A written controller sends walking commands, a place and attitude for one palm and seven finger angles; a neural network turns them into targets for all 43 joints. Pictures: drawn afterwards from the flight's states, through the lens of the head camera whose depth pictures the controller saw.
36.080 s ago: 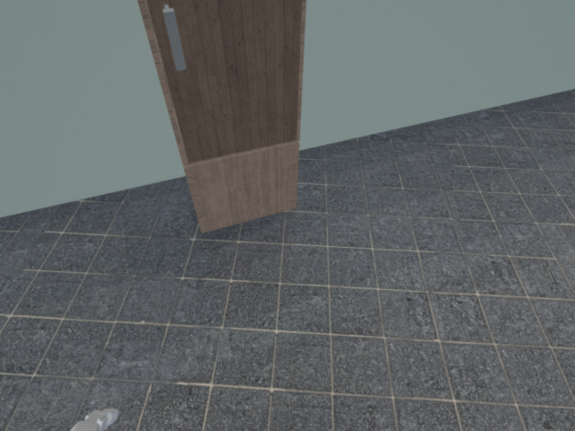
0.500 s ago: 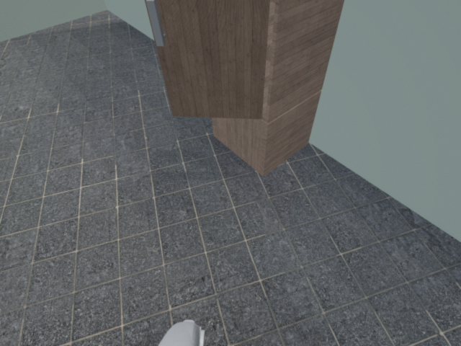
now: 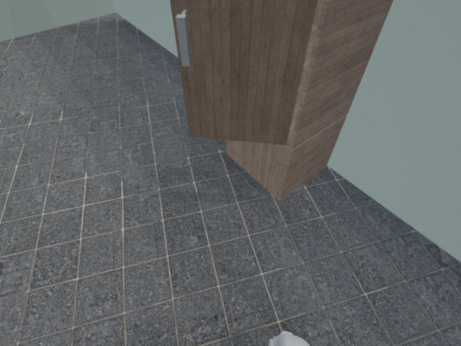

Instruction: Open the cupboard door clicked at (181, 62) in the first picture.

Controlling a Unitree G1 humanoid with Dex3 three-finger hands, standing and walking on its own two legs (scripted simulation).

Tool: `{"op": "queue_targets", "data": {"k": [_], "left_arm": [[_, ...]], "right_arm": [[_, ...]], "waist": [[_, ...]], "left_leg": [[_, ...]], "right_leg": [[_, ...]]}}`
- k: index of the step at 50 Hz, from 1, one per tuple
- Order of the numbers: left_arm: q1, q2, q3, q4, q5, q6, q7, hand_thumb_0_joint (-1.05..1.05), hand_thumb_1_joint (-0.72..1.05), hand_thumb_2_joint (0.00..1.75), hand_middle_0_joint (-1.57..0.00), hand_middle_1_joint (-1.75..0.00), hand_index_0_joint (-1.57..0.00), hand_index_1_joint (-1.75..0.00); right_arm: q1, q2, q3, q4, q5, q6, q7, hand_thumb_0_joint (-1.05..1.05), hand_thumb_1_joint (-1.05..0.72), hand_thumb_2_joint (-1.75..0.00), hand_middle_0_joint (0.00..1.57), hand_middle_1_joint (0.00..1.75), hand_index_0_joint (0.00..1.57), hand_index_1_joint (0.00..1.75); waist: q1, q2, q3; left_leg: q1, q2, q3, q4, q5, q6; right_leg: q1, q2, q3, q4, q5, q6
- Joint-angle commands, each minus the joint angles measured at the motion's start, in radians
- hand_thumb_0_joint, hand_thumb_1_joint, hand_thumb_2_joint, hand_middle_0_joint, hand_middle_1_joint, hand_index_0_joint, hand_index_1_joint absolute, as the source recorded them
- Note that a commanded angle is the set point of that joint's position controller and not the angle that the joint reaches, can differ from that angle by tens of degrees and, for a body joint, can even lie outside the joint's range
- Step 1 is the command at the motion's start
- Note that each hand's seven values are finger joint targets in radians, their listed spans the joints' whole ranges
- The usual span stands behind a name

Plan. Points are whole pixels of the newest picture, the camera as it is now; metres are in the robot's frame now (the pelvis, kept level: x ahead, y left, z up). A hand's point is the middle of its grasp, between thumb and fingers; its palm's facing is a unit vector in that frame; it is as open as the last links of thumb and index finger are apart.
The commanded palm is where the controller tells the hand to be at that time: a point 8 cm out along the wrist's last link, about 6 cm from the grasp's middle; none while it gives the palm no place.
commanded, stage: take the last steps up to it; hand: left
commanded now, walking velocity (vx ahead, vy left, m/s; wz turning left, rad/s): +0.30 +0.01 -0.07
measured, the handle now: (185, 38) +0.92 +0.21 +0.09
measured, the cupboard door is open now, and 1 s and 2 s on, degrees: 44 44 44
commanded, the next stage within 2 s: come to a stop and stand still in 0.66 s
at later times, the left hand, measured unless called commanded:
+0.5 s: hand (160, 334) +0.17 +0.16 -0.17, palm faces +0.04 -0.98 -0.19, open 7.3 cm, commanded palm none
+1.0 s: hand (157, 230) +0.41 +0.22 -0.18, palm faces +0.00 -0.98 -0.21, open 7.3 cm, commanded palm none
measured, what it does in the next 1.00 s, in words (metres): walks ahead: right foot, then left foot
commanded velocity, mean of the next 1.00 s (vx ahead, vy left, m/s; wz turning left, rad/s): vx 0.11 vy -0.01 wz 0.00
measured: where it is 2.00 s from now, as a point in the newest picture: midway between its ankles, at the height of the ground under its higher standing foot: (233, 326)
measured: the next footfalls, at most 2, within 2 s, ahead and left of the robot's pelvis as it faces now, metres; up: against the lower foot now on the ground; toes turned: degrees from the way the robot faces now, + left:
right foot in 0.16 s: +0.17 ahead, -0.12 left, +0.00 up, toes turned -9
left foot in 0.62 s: +0.37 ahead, +0.11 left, +0.00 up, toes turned +6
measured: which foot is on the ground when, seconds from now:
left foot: down 0.00-0.18, up 0.20-0.60, down 0.62-1.00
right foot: up 0.00-0.14, down 0.16-0.62, up 0.64-1.00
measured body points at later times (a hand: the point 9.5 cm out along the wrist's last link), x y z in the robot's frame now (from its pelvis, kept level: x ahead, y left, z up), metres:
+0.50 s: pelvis +0.19 -0.02 +0.00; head +0.22 -0.02 +0.45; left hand +0.17 +0.21 -0.15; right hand +0.24 -0.25 -0.15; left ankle +0.28 +0.12 -0.70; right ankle +0.13 -0.11 -0.74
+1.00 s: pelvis +0.33 +0.03 +0.00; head +0.36 +0.05 +0.45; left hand +0.41 +0.27 -0.16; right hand +0.34 -0.19 -0.15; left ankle +0.33 +0.10 -0.74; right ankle +0.35 -0.11 -0.71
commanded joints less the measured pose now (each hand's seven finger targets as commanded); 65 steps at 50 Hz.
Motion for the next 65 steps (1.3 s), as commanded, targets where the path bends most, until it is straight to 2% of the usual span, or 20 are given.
{"op": "queue_targets", "data": {"k": [1,5,7,8,9,10,12,16,26,29,30,31,32,36,41,53,56,58,60,65], "left_arm": [[-0.012,0.03,0.007,-0.066,-0.005,-0.013,-0.009,0.0,0.9,0.9,-0.2,-0.3,-0.2,-0.3],[-0.034,0.043,0.009,-0.081,-0.001,-0.023,-0.01,0.0,0.9,0.9,-0.2,-0.3,-0.2,-0.3],[0.104,0.086,0.021,-0.035,0.002,-0.04,-0.005,0.0,0.9,0.9,-0.2,-0.3,-0.2,-0.3],[0.234,0.166,0.041,0.004,0.008,-0.055,0.004,0.0,0.9,0.9,-0.2,-0.3,-0.2,-0.3],[0.327,0.255,0.057,0.029,-0.006,-0.056,0.01,0.0,0.9,0.9,-0.2,-0.3,-0.2,-0.3],[0.3,0.217,0.05,0.026,-0.016,-0.057,0.023,0.0,0.9,0.9,-0.2,-0.3,-0.2,-0.3],[0.181,0.135,0.026,-0.002,-0.019,-0.061,0.031,0.0,0.9,0.9,-0.2,-0.3,-0.2,-0.3],[0.129,0.078,0.005,0.006,-0.016,-0.085,0.027,0.0,0.9,0.9,-0.2,-0.3,-0.2,-0.3],[0.21,0.118,0.006,0.098,-0.006,-0.079,0.024,0.0,0.9,0.9,-0.2,-0.3,-0.2,-0.3],[0.174,0.119,0.006,0.097,-0.014,-0.07,0.024,0.0,0.9,0.9,-0.2,-0.3,-0.2,-0.3],[0.195,0.086,-0.002,0.085,-0.018,-0.066,0.021,0.0,0.9,0.9,-0.2,-0.3,-0.2,-0.3],[0.22,0.04,-0.016,0.063,-0.027,-0.067,0.016,0.0,0.9,0.9,-0.2,-0.3,-0.2,-0.3],[0.172,0.044,-0.015,0.035,-0.022,-0.06,0.023,0.0,0.9,0.9,-0.2,-0.3,-0.2,-0.3],[0.134,0.025,-0.011,0.056,-0.005,-0.034,0.013,0.0,0.9,0.9,-0.2,-0.3,-0.2,-0.3],[0.177,-0.018,-0.022,0.07,-0.013,-0.003,0.029,0.0,0.9,0.9,-0.2,-0.3,-0.2,-0.3],[0.048,0.07,-0.001,-0.032,-0.013,0.04,0.041,0.0,0.9,0.9,-0.2,-0.3,-0.2,-0.3],[0.103,0.12,0.009,-0.024,-0.01,0.016,0.048,0.0,0.9,0.9,-0.2,-0.3,-0.2,-0.3],[0.108,0.188,0.01,-0.015,-0.011,0.001,0.054,0.0,0.9,0.9,-0.2,-0.3,-0.2,-0.3],[0.069,0.164,0.006,-0.026,-0.01,0.0,0.066,0.0,0.9,0.9,-0.2,-0.3,-0.2,-0.3],[0.054,0.169,0.013,-0.029,-0.013,-0.005,0.066,0.0,0.9,0.9,-0.2,-0.3,-0.2,-0.3]], "right_arm": [[0.073,-0.128,-0.019,-0.014,-0.003,-0.004,0.007,0.0,-0.9,-0.9,0.2,0.3,0.2,0.3],[0.1,-0.135,-0.014,0.011,-0.007,0.004,0.007,0.0,-0.9,-0.9,0.2,0.3,0.2,0.3],[0.097,-0.119,-0.004,0.019,0.001,0.005,0.009,0.0,-0.9,-0.9,0.2,0.3,0.2,0.3],[0.091,-0.08,0.001,0.002,0.014,0.001,0.014,0.0,-0.9,-0.9,0.2,0.3,0.2,0.3],[0.081,-0.068,0.004,-0.027,0.018,0.002,0.02,0.0,-0.9,-0.9,0.2,0.3,0.2,0.3],[0.024,-0.105,-0.006,-0.026,0.013,0.006,0.018,0.0,-0.9,-0.9,0.2,0.3,0.2,0.3],[-0.021,-0.075,-0.007,-0.017,0.015,0.01,0.016,0.0,-0.9,-0.9,0.2,0.3,0.2,0.3],[0.048,-0.016,0.0,0.022,0.01,0.037,0.027,0.0,-0.9,-0.9,0.2,0.3,0.2,0.3],[-0.15,-0.02,0.001,-0.043,0.011,0.022,0.047,0.0,-0.9,-0.9,0.2,0.3,0.2,0.3],[0.02,-0.068,-0.005,0.011,0.004,0.008,0.032,0.0,-0.9,-0.9,0.2,0.3,0.2,0.3],[0.137,-0.146,-0.024,0.04,-0.004,0.001,0.02,0.0,-0.9,-0.9,0.2,0.3,0.2,0.3],[0.231,-0.238,-0.045,0.051,-0.011,0.002,0.008,0.0,-0.9,-0.9,0.2,0.3,0.2,0.3],[0.243,-0.244,-0.042,0.045,-0.002,0.018,-0.004,0.0,-0.9,-0.9,0.2,0.3,0.2,0.3],[0.04,-0.11,0.0,-0.013,0.007,0.001,-0.012,0.0,-0.9,-0.9,0.2,0.3,0.2,0.3],[0.018,-0.068,0.019,-0.008,0.008,-0.009,-0.026,0.0,-0.9,-0.9,0.2,0.3,0.2,0.3],[0.059,-0.153,-0.022,0.019,0.005,0.067,-0.039,0.0,-0.9,-0.9,0.2,0.3,0.2,0.3],[0.062,-0.12,-0.025,0.006,0.019,0.075,-0.03,0.0,-0.9,-0.9,0.2,0.3,0.2,0.3],[0.051,-0.056,-0.014,-0.015,0.029,0.09,-0.017,0.0,-0.9,-0.9,0.2,0.3,0.2,0.3],[-0.003,-0.048,-0.018,-0.02,0.026,0.116,-0.016,0.0,-0.9,-0.9,0.2,0.3,0.2,0.3],[-0.04,-0.062,-0.011,-0.022,0.026,0.111,-0.004,0.0,-0.9,-0.9,0.2,0.3,0.2,0.3]], "waist": [[-0.008,0.095,0.052],[-0.008,0.072,0.042],[0.054,0.007,-0.012],[0.102,-0.165,-0.083],[0.114,-0.338,-0.113],[0.112,-0.177,-0.064],[0.053,-0.076,-0.013],[-0.016,-0.097,-0.049],[0.021,-0.105,0.042],[-0.073,-0.033,-0.015],[-0.113,0.116,-0.102],[-0.124,0.338,-0.198],[-0.128,0.284,-0.199],[-0.028,0.136,0.013],[0.021,0.048,-0.054],[-0.021,0.178,-0.056],[-0.004,0.034,-0.11],[-0.003,-0.182,-0.12],[0.0,-0.153,-0.093],[0.009,-0.129,-0.088]], "left_leg": [[-0.067,0.316,-0.196,-0.221,-0.04,0.136],[-0.037,0.298,-0.161,-0.111,0.038,0.107],[-0.106,0.207,-0.086,0.126,0.118,0.045],[-0.308,0.103,-0.01,0.387,0.02,-0.005],[-0.5,0.009,-0.008,0.685,-0.389,-0.04],[-0.557,0.06,-0.147,0.816,-0.334,-0.034],[-0.54,0.116,-0.19,0.829,-0.179,-0.051],[-0.402,0.127,-0.143,0.654,-0.058,-0.087],[-0.348,0.079,-0.075,0.271,-0.023,-0.065],[-0.032,0.026,-0.041,0.108,0.058,-0.036],[0.181,0.158,-0.195,0.103,0.135,0.02],[0.336,0.388,-0.496,0.046,0.246,0.136],[0.306,0.445,-0.552,-0.021,0.277,0.19],[-0.074,0.34,-0.337,-0.14,0.121,0.117],[-0.097,0.294,-0.188,-0.087,0.62,0.091],[0.012,0.326,-0.246,0.066,0.722,0.099],[-0.076,0.215,-0.182,0.204,0.457,0.004],[-0.242,0.03,-0.087,0.458,-0.31,-0.082],[-0.29,0.031,-0.187,0.668,-0.376,-0.079],[-0.321,0.034,-0.174,0.569,-0.293,-0.109]], "right_leg": [[0.062,-0.014,0.026,-0.177,0.038,0.0],[0.185,0.033,-0.018,-0.325,0.037,-0.008],[0.428,0.051,-0.005,-0.452,0.075,-0.036],[0.656,-0.124,0.255,-0.52,0.065,-0.112],[0.757,-0.338,0.563,-0.669,0.087,-0.23],[0.698,-0.341,0.547,-0.698,0.084,-0.248],[0.56,-0.27,0.381,-0.697,0.23,-0.195],[0.463,-0.162,0.126,-0.728,0.37,-0.143],[0.503,-0.193,0.105,-0.682,0.366,-0.143],[0.388,-0.118,0.014,-0.45,0.455,-0.089],[0.238,-0.044,-0.032,-0.232,0.287,-0.049],[0.04,0.074,-0.084,0.062,-0.264,-0.014],[-0.014,0.075,0.01,0.241,-0.356,-0.028],[0.003,-0.02,0.082,0.27,-0.118,-0.012],[0.14,0.003,0.085,0.029,-0.021,0.023],[0.223,0.074,0.036,-0.308,-0.075,-0.009],[0.411,-0.005,0.128,-0.506,0.447,-0.041],[0.463,-0.278,0.289,-0.526,0.928,-0.211],[0.419,-0.244,0.267,-0.553,0.845,-0.237],[0.517,-0.195,0.202,-0.536,0.841,-0.192]]}}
